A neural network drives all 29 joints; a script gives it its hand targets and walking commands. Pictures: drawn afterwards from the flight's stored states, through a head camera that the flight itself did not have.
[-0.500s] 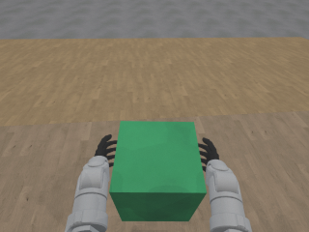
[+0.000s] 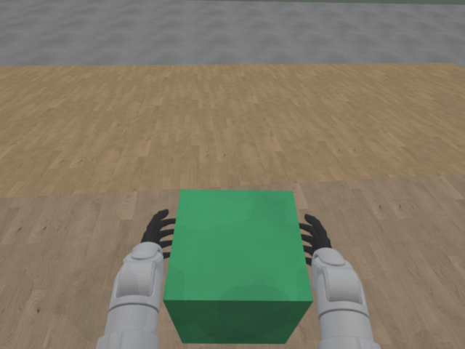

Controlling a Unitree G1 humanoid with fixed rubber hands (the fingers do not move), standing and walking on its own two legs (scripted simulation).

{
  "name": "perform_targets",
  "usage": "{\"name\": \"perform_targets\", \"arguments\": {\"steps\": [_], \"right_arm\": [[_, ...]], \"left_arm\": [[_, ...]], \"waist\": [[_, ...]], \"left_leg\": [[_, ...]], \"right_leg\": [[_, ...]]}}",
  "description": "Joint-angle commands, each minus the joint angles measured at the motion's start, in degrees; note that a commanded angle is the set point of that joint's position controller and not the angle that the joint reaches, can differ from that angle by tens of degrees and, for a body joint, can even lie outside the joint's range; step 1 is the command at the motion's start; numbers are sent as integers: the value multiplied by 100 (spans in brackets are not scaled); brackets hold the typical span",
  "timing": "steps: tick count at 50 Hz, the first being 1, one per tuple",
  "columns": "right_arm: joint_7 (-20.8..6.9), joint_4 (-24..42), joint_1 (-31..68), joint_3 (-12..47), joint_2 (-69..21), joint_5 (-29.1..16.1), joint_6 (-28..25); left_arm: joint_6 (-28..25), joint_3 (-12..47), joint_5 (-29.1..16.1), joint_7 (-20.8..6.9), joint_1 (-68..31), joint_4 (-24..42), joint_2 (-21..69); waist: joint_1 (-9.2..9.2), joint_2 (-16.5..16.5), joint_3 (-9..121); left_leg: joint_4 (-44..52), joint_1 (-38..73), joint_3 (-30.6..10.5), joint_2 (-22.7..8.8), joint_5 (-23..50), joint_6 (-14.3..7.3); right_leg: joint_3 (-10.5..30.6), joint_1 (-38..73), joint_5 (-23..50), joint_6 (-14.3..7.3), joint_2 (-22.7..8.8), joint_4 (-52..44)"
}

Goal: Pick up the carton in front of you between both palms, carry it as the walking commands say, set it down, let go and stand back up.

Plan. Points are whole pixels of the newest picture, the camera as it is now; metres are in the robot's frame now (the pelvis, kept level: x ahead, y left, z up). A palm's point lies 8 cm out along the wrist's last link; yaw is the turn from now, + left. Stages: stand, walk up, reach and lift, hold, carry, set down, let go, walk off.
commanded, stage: reach and lift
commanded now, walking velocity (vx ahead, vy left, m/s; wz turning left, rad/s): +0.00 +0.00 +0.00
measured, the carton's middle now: (235, 270) +0.29 +0.00 -0.04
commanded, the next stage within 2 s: hold in 0.18 s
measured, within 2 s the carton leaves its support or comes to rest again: neither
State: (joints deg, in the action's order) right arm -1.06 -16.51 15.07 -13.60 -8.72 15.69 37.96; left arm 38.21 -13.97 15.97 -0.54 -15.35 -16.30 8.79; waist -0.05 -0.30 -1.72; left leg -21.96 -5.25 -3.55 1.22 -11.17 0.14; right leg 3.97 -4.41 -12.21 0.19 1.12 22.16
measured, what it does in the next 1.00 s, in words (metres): stands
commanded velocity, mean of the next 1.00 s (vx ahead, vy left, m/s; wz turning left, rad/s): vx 0.00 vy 0.00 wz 0.00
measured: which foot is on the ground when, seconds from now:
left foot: down 0.00-1.00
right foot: down 0.00-1.00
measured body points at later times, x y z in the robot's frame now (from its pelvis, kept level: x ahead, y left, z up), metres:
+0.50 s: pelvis -0.01 +0.00 +0.00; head -0.05 +0.00 +0.45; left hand +0.29 +0.15 +0.04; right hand +0.29 -0.15 +0.04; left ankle +0.02 +0.12 -0.74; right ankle +0.01 -0.12 -0.74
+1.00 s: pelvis -0.01 +0.00 +0.00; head -0.05 +0.00 +0.45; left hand +0.29 +0.15 +0.04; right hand +0.29 -0.15 +0.04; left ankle +0.02 +0.12 -0.74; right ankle +0.01 -0.12 -0.74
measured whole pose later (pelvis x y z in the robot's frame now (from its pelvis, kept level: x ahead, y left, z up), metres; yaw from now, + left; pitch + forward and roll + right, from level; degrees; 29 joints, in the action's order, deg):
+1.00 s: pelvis -0.01 +0.00 +0.00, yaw +0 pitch -8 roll +0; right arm -1.0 -12.6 15.5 -13.2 -8.8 14.9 43.1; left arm 43.3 -13.7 15.6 -0.8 -15.9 -12.5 8.9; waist 0.0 -0.4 -2.8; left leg -21.5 -2.7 -3.7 1.2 -10.5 0.2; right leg 4.0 -1.9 -11.6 0.2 1.2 21.7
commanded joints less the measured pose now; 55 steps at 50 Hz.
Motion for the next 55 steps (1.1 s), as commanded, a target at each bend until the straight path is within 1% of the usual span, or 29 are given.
{"name": "perform_targets", "arguments": {"steps": [1, 9, 13, 14, 15, 17, 19, 21, 26, 33, 41, 55], "right_arm": [[-1208, 301, 2530, 3010, -5215, -1302, -133], [-1181, 495, 2543, 3099, -5183, -1361, -30], [-1142, 979, 2428, 3465, -5208, -1567, 124], [-1122, 1046, 2354, 3472, -5150, -1573, 194], [-1103, 1054, 2279, 3426, -5071, -1548, 264], [-1082, 949, 2211, 3252, -4912, -1457, 371], [-1090, 804, 2300, 3103, -4835, -1376, 415], [-1116, 765, 2494, 3093, -4877, -1377, 412], [-1169, 728, 2930, 3172, -5058, -1439, 355], [-1179, 483, 3117, 3079, -5093, -1370, 335], [-1184, 459, 3089, 3057, -5086, -1361, 335], [-1144, 810, 2607, 3161, -4973, -1434, 378]], "left_arm": [[-115, 3054, -1319, -1253, -2435, 235, 5302], [-13, 3135, -1369, -1238, -2441, 426, 5242], [130, 3509, -1588, -1211, -2345, 906, 5243], [196, 3516, -1594, -1193, -2284, 972, 5182], [262, 3469, -1566, -1175, -2219, 978, 5103], [368, 3295, -1462, -1151, -2149, 873, 4940], [415, 3138, -1371, -1154, -2218, 724, 4856], [416, 3117, -1366, -1176, -2392, 682, 4895], [360, 3186, -1430, -1233, -2834, 655, 5081], [346, 3120, -1376, -1257, -3049, 414, 5123], [350, 3094, -1351, -1252, -3000, 379, 5146], [397, 3212, -1435, -1189, -2514, 736, 5075]], "waist": [[4, 22, 1524], [2, 23, 1456], [26, 21, 1711], [25, 20, 1670], [22, 20, 1544], [9, 21, 1165], [1, 20, 863], [0, 19, 814], [0, 22, 1074], [19, 11, 1085], [13, 30, 1147], [13, 38, 1228]], "left_leg": [[190, 620, -98, 406, 1453, 31], [230, 635, -102, 408, 1332, 26], [269, 845, -138, 408, 1675, 45], [298, 856, -140, 407, 1691, 47], [337, 827, -136, 405, 1602, 45], [417, 694, -114, 395, 1191, 27], [463, 556, -89, 379, 721, 6], [450, 510, -78, 365, 490, -7], [340, 526, -70, 357, 388, -9], [317, 484, -44, 354, 156, -1], [329, 553, -49, 356, 390, 19], [348, 720, -88, 366, 1027, 38]], "right_leg": [[76, 228, 1425, 8, 410, -269], [71, 243, 1326, 12, 404, -307], [91, 474, 1700, 45, 400, -355], [99, 503, 1717, 46, 393, -381], [103, 489, 1624, 39, 385, -414], [97, 360, 1205, 10, 371, -479], [74, 203, 743, -15, 364, -514], [53, 134, 516, -26, 361, -510], [40, 120, 400, -28, 349, -423], [23, 47, 163, -37, 337, -405], [21, 131, 392, -31, 349, -414], [47, 308, 1010, -10, 383, -426]]}}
